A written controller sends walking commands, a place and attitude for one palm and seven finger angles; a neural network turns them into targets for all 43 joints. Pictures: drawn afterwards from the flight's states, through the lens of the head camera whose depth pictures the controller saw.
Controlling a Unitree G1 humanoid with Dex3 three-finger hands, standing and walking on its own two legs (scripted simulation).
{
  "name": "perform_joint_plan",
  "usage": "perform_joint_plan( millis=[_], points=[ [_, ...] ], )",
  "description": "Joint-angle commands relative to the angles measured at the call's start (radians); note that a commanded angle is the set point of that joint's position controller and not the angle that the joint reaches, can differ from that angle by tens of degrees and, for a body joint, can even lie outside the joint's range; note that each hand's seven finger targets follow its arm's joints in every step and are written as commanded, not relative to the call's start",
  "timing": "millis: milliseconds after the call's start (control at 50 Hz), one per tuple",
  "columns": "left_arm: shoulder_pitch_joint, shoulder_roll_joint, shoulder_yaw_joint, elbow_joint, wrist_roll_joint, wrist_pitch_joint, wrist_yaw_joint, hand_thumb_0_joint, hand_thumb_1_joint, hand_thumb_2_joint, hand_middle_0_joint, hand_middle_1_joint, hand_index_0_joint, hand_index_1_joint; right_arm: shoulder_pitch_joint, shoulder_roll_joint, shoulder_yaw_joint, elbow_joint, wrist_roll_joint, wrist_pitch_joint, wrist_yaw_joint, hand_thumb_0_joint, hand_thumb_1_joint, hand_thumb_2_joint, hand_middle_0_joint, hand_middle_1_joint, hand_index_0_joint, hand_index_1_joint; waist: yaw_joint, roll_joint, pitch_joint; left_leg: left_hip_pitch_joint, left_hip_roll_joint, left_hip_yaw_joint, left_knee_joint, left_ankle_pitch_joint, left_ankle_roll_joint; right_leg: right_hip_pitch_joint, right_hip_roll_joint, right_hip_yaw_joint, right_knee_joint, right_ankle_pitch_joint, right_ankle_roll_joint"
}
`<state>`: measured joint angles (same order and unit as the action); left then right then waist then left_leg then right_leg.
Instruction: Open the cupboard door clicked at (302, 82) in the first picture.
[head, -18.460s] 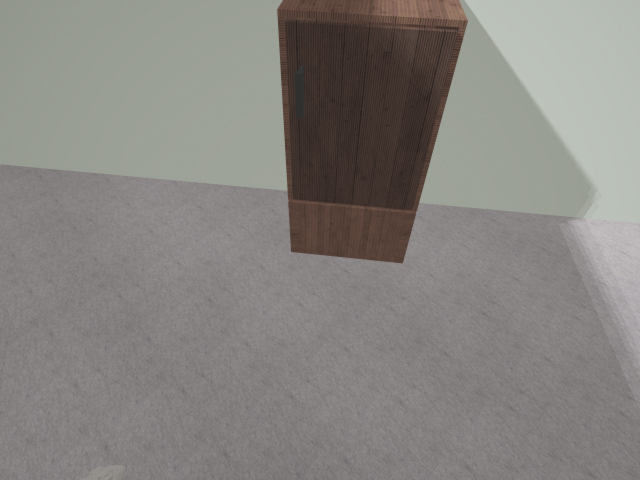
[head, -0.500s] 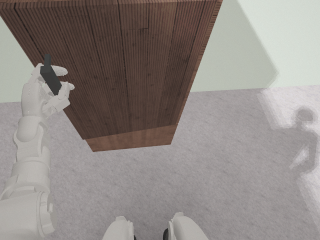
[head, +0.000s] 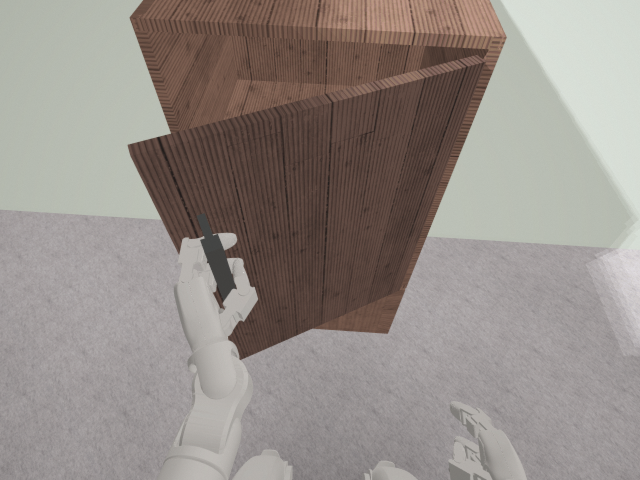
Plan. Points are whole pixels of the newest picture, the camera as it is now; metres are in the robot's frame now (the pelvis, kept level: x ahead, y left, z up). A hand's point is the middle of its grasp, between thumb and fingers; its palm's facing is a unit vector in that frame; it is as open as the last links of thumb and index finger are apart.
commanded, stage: pull the door open along its arc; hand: left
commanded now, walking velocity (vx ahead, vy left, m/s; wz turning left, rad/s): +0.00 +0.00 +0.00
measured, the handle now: (217, 260) +0.37 +0.16 +0.05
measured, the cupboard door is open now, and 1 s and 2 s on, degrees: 29 41 42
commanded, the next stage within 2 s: open thumb and fingers to let go in 0.14 s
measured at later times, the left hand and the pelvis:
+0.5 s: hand (285, 334) +0.28 +0.06 +0.05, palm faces +0.41 -0.91 -0.01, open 7.2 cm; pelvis -0.01 -0.04 +0.00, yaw +2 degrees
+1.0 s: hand (284, 336) +0.28 +0.06 +0.05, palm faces +0.36 -0.93 +0.00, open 14.3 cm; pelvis +0.00 -0.03 +0.00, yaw +1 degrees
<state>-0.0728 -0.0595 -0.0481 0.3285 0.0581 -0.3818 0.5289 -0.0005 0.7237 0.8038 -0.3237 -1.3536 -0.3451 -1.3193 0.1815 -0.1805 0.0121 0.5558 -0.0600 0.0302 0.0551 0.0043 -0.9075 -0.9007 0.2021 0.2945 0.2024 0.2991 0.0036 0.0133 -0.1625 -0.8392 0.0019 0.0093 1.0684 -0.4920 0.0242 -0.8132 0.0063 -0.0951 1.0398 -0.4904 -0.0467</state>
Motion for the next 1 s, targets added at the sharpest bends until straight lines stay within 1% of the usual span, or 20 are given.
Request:
perform_joint_plan(
  millis=[0,20,40,100,140,160,220,240,280,380,440,460,540,620,660,740,840,920,940,980],
  points=[
    [-0.090,-0.081,-0.163,-0.277,0.049,-0.045,-0.001,0.000,0.900,0.900,-0.400,-1.350,-0.400,-1.350,-0.010,-0.115,-0.053,-0.129,-0.005,-0.057,-0.015,0.000,-0.900,-0.900,0.200,0.300,0.200,0.300,-0.036,-0.036,-0.250,0.202,-0.003,-0.035,-0.160,0.242,-0.012,0.185,0.003,0.040,-0.167,0.281,0.010],
    [-0.063,-0.092,-0.187,-0.285,0.054,-0.040,-0.001,0.000,0.900,0.900,-0.400,-1.350,-0.400,-1.350,-0.017,-0.112,-0.049,-0.133,-0.003,-0.062,-0.016,0.000,-0.900,-0.900,0.200,0.300,0.200,0.300,-0.042,-0.055,-0.232,0.193,-0.002,-0.038,-0.161,0.233,-0.010,0.186,0.003,0.045,-0.175,0.274,0.009],
    [-0.029,-0.105,-0.203,-0.302,0.059,-0.038,-0.002,0.000,0.900,0.900,-0.400,-1.350,-0.400,-1.350,-0.026,-0.107,-0.046,-0.138,-0.004,-0.068,-0.016,0.000,-0.900,-0.900,0.200,0.300,0.200,0.300,-0.038,-0.039,-0.219,0.192,-0.004,-0.036,-0.161,0.229,-0.009,0.186,0.000,0.046,-0.177,0.271,0.008],
    [0.045,-0.084,-0.200,-0.357,0.070,-0.036,0.005,0.000,0.900,0.900,-0.400,-1.350,-0.400,-1.350,-0.037,-0.099,-0.039,-0.154,-0.008,-0.083,-0.025,0.000,-0.900,-0.900,0.200,0.300,0.200,0.300,-0.027,-0.054,-0.217,0.171,-0.013,-0.033,-0.156,0.202,-0.006,0.206,-0.008,0.059,-0.189,0.253,0.010],
    [0.173,-0.089,-0.202,-0.380,0.070,-0.025,0.003,0.000,0.900,0.900,-0.400,-1.350,-0.400,-1.350,-0.047,-0.089,-0.033,-0.168,-0.008,-0.091,-0.028,0.000,-0.900,-0.900,0.200,0.300,0.200,0.300,-0.009,-0.066,-0.209,0.158,-0.017,-0.030,-0.157,0.202,-0.007,0.233,-0.012,0.068,-0.197,0.263,0.010],
    [0.194,-0.089,-0.209,-0.403,0.072,-0.024,0.002,0.000,0.900,0.900,-0.400,-1.350,-0.400,-1.350,-0.048,-0.087,-0.031,-0.171,-0.008,-0.096,-0.029,0.000,-0.900,-0.900,0.200,0.300,0.200,0.300,-0.015,-0.072,-0.193,0.155,-0.018,-0.032,-0.156,0.201,-0.008,0.231,-0.014,0.071,-0.200,0.266,0.011],
    [0.026,-0.039,-0.179,-0.404,0.095,-0.028,0.029,0.000,0.900,0.900,-0.400,-1.350,-0.400,-1.350,-0.050,-0.088,-0.025,-0.147,-0.015,-0.101,-0.044,0.000,-0.900,-0.900,0.200,0.300,0.200,0.300,-0.046,-0.071,-0.141,0.115,-0.019,-0.042,-0.127,0.148,-0.007,0.167,-0.023,0.092,-0.207,0.189,0.017],
    [0.013,-0.028,-0.151,-0.375,0.093,-0.031,0.039,0.000,0.830,0.870,-0.395,-1.342,-0.395,-1.342,-0.064,-0.086,-0.027,-0.141,-0.019,-0.103,-0.048,0.000,-0.900,-0.900,0.200,0.300,0.200,0.300,-0.033,-0.075,-0.137,0.094,-0.024,-0.040,-0.119,0.119,-0.009,0.160,-0.030,0.109,-0.216,0.140,0.020],
    [0.021,-0.035,-0.145,-0.361,0.086,-0.042,0.041,0.000,0.690,0.810,-0.385,-1.327,-0.385,-1.327,-0.075,-0.079,-0.028,-0.137,-0.017,-0.108,-0.052,0.000,-0.900,-0.900,0.200,0.300,0.200,0.300,-0.030,-0.073,-0.164,0.088,-0.029,-0.034,-0.105,0.109,-0.008,0.170,-0.039,0.134,-0.230,0.116,0.023],
    [0.059,-0.046,-0.145,-0.378,0.041,-0.040,0.018,0.000,0.340,0.660,-0.360,-1.290,-0.360,-1.290,-0.060,-0.081,-0.035,-0.138,-0.010,-0.118,-0.050,0.000,-0.900,-0.900,0.200,0.300,0.200,0.300,-0.021,-0.086,-0.228,0.090,-0.029,-0.031,-0.102,0.150,-0.012,0.247,-0.054,0.160,-0.232,0.230,0.037],
    [0.076,-0.053,-0.156,-0.367,0.037,-0.035,0.005,0.000,0.130,0.570,-0.345,-1.268,-0.345,-1.268,-0.055,-0.084,-0.035,-0.140,-0.010,-0.118,-0.050,0.000,-0.900,-0.900,0.200,0.300,0.200,0.300,-0.028,-0.116,-0.207,0.074,-0.027,-0.036,-0.099,0.156,-0.011,0.256,-0.062,0.171,-0.236,0.266,0.046],
    [0.047,-0.028,-0.136,-0.376,0.035,-0.038,0.006,0.000,0.060,0.540,-0.340,-1.260,-0.340,-1.260,-0.052,-0.086,-0.035,-0.135,-0.009,-0.117,-0.050,0.000,-0.900,-0.900,0.200,0.300,0.200,0.300,-0.031,-0.111,-0.210,0.062,-0.029,-0.037,-0.096,0.146,-0.013,0.261,-0.068,0.185,-0.240,0.258,0.049],
    [0.083,-0.017,-0.118,-0.358,0.034,-0.037,0.002,0.000,-0.220,0.420,-0.320,-1.230,-0.320,-1.230,-0.055,-0.085,-0.035,-0.138,-0.009,-0.115,-0.052,0.000,-0.900,-0.900,0.200,0.300,0.200,0.300,-0.024,-0.118,-0.186,0.044,-0.030,-0.036,-0.094,0.134,-0.014,0.264,-0.076,0.203,-0.254,0.239,0.051],
    [0.070,0.003,-0.096,-0.369,0.027,-0.051,-0.007,0.000,-0.500,0.300,-0.300,-1.200,-0.300,-1.200,-0.047,-0.087,-0.040,-0.131,-0.007,-0.113,-0.054,0.000,-0.900,-0.900,0.200,0.300,0.200,0.300,-0.021,-0.113,-0.209,0.045,-0.029,-0.038,-0.090,0.149,-0.015,0.285,-0.079,0.212,-0.249,0.271,0.051],
    [0.080,-0.011,-0.106,-0.373,0.021,-0.054,-0.009,0.000,-0.500,0.300,-0.300,-1.200,-0.300,-1.200,-0.048,-0.087,-0.042,-0.131,-0.007,-0.113,-0.051,0.000,-0.900,-0.900,0.200,0.300,0.200,0.300,-0.022,-0.097,-0.218,0.059,-0.029,-0.034,-0.092,0.156,-0.014,0.276,-0.076,0.198,-0.238,0.287,0.051],
    [0.089,-0.011,-0.102,-0.365,0.021,-0.055,-0.006,0.000,-0.500,0.300,-0.267,-1.000,-0.267,-1.000,-0.045,-0.091,-0.044,-0.134,-0.007,-0.113,-0.052,0.000,-0.900,-0.900,0.200,0.300,0.200,0.300,-0.021,-0.116,-0.219,0.066,-0.028,-0.033,-0.094,0.162,-0.013,0.266,-0.068,0.181,-0.228,0.287,0.049],
    [0.105,-0.019,-0.109,-0.374,0.026,-0.051,-0.001,0.000,-0.500,0.300,-0.225,-0.750,-0.225,-0.750,-0.047,-0.090,-0.042,-0.142,-0.008,-0.109,-0.051,0.000,-0.900,-0.900,0.200,0.300,0.200,0.300,-0.015,-0.080,-0.215,0.087,-0.028,-0.030,-0.101,0.179,-0.011,0.247,-0.056,0.154,-0.211,0.300,0.040],
    [0.114,-0.015,-0.100,-0.370,0.031,-0.044,0.009,0.000,-0.500,0.300,-0.192,-0.550,-0.192,-0.550,-0.045,-0.089,-0.039,-0.151,-0.007,-0.105,-0.050,0.000,-0.900,-0.900,0.200,0.300,0.200,0.300,-0.008,-0.089,-0.202,0.089,-0.028,-0.032,-0.112,0.178,-0.011,0.240,-0.043,0.135,-0.206,0.265,0.031],
    [0.102,-0.040,-0.124,-0.370,0.027,-0.041,0.008,0.000,-0.500,0.300,-0.183,-0.500,-0.183,-0.500,-0.052,-0.088,-0.037,-0.151,-0.008,-0.107,-0.049,0.000,-0.900,-0.900,0.200,0.300,0.200,0.300,-0.017,-0.085,-0.193,0.097,-0.028,-0.030,-0.109,0.173,-0.009,0.221,-0.043,0.129,-0.207,0.262,0.033],
    [0.085,-0.042,-0.125,-0.374,0.028,-0.043,0.013,0.000,-0.500,0.300,-0.167,-0.400,-0.167,-0.400,-0.053,-0.090,-0.037,-0.151,-0.008,-0.108,-0.049,0.000,-0.900,-0.900,0.200,0.300,0.200,0.300,-0.017,-0.078,-0.192,0.100,-0.028,-0.032,-0.111,0.167,-0.010,0.207,-0.038,0.122,-0.202,0.238,0.030]
  ],
)
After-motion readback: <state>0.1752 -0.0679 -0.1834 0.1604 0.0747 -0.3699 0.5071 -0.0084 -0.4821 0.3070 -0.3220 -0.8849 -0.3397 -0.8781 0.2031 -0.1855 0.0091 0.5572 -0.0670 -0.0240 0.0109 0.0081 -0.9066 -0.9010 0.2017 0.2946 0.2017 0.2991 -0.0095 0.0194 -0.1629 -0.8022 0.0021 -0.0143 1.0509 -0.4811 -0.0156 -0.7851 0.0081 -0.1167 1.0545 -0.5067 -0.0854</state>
